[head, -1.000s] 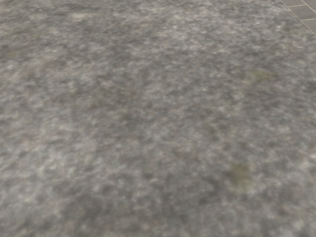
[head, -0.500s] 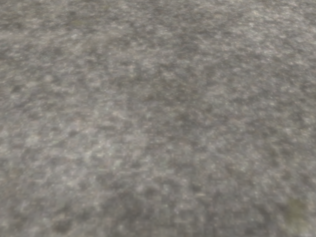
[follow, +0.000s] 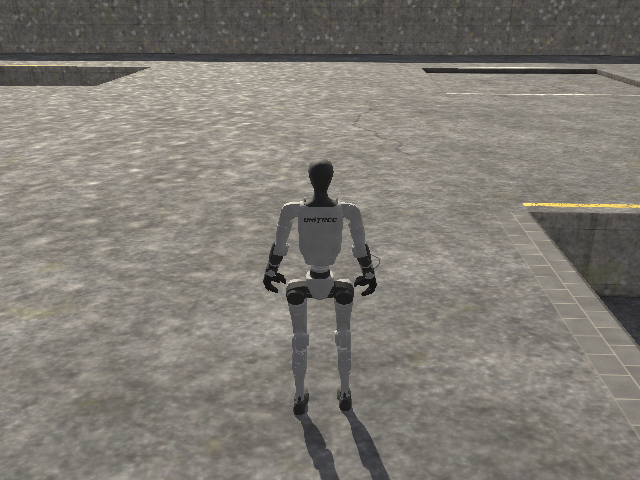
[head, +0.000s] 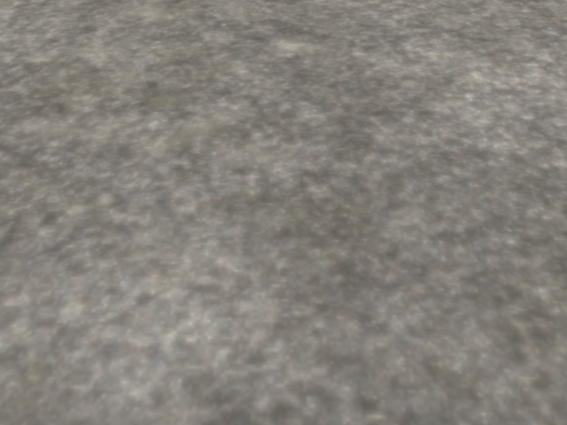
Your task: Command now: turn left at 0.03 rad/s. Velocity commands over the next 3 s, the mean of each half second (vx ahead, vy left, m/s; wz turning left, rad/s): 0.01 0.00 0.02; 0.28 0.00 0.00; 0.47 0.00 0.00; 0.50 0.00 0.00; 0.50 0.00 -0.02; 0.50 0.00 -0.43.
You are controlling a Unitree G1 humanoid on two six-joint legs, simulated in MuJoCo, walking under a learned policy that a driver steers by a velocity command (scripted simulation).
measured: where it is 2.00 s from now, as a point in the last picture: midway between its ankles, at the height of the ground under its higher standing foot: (311, 353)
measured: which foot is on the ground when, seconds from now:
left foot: down 0.00-0.78, up 0.80-1.00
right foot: down 0.00-1.00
